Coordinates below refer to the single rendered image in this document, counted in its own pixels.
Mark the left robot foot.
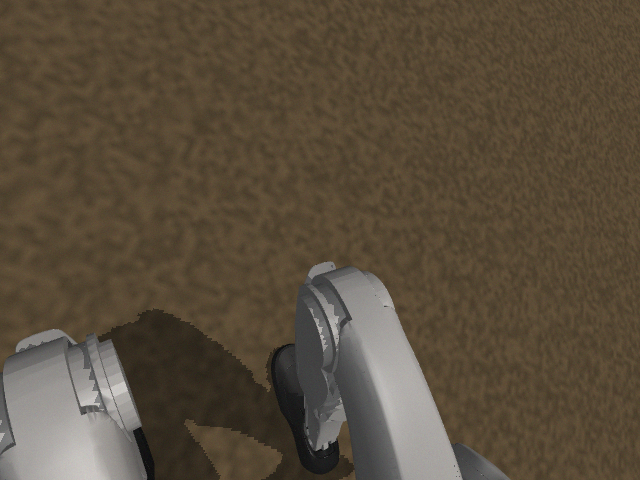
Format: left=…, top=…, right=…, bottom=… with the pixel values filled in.
left=133, top=427, right=155, bottom=480

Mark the right robot hand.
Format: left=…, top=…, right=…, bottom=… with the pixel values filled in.
left=451, top=443, right=510, bottom=480

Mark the right robot foot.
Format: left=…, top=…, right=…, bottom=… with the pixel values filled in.
left=271, top=344, right=339, bottom=474

